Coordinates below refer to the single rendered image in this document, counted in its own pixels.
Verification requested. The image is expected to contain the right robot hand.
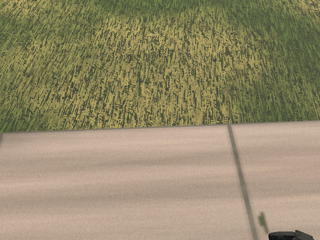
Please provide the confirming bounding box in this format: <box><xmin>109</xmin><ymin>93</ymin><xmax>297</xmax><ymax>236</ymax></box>
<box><xmin>268</xmin><ymin>230</ymin><xmax>314</xmax><ymax>240</ymax></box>

